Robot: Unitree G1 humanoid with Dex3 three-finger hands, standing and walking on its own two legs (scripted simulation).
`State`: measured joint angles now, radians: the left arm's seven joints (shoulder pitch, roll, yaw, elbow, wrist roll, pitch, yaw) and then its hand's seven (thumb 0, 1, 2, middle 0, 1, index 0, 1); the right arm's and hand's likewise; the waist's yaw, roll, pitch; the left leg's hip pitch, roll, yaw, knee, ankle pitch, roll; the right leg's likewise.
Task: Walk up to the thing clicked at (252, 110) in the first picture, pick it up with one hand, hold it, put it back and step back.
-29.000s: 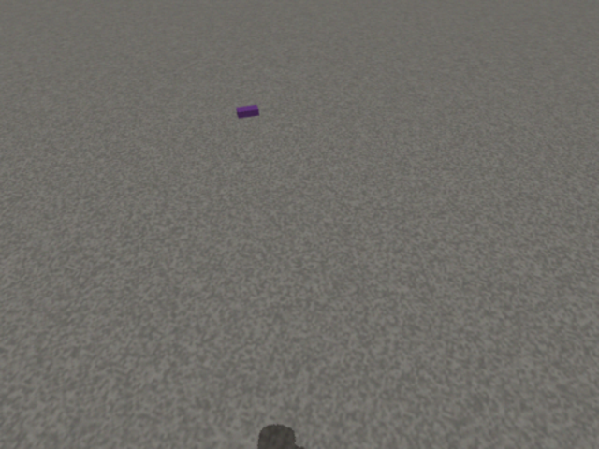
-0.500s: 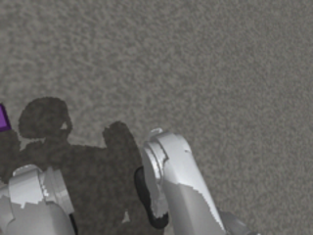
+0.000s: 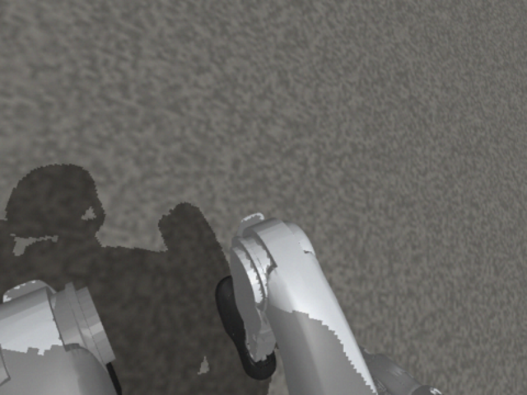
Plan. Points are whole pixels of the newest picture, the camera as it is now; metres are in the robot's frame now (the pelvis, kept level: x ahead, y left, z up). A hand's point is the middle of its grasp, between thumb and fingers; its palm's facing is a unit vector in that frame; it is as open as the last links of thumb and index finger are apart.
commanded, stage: open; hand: left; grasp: from above
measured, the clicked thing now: out of the picture +0.43 +0.32 -0.27
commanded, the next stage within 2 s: withdraw in 0.80 s
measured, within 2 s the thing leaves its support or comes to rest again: neither
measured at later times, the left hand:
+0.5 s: hand out of the picture +0.43 +0.32 -0.25, palm faces -0.44 -0.17 -0.88, open 12.3 cm
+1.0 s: hand out of the picture +0.42 +0.32 -0.25, palm faces -0.44 -0.17 -0.88, open 13.8 cm
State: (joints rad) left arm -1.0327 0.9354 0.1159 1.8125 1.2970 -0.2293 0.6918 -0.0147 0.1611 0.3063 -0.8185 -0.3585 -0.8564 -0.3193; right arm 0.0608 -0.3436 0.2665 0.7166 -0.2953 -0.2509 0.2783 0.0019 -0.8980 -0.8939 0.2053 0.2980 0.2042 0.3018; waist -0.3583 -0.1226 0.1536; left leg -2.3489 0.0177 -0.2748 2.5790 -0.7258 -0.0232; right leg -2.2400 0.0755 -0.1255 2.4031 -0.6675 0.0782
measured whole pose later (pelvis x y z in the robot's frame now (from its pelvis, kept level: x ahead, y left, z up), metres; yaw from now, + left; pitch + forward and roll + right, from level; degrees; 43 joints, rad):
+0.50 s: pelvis +0.00 +0.00 +0.00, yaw +0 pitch +27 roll -14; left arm -1.04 0.97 0.12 1.78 1.27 -0.21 0.66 0.00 -0.21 0.72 -0.37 -0.72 -0.37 -0.71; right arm 0.06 -0.35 0.27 0.70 -0.30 -0.26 0.29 0.00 -0.90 -0.90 0.21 0.30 0.20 0.30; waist -0.37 -0.13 0.17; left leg -2.35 0.01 -0.28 2.58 -0.73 -0.02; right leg -2.23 0.07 -0.13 2.39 -0.68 0.08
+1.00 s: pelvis +0.00 +0.00 +0.00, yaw +0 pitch +27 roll -14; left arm -1.03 0.97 0.12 1.77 1.28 -0.23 0.66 0.00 -0.46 0.95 -0.11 -0.98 -0.12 -0.97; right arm 0.06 -0.35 0.28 0.68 -0.29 -0.25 0.28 0.00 -0.89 -0.89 0.21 0.30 0.20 0.30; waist -0.36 -0.13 0.17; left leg -2.35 0.02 -0.28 2.57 -0.72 -0.02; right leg -2.23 0.07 -0.14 2.39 -0.66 0.08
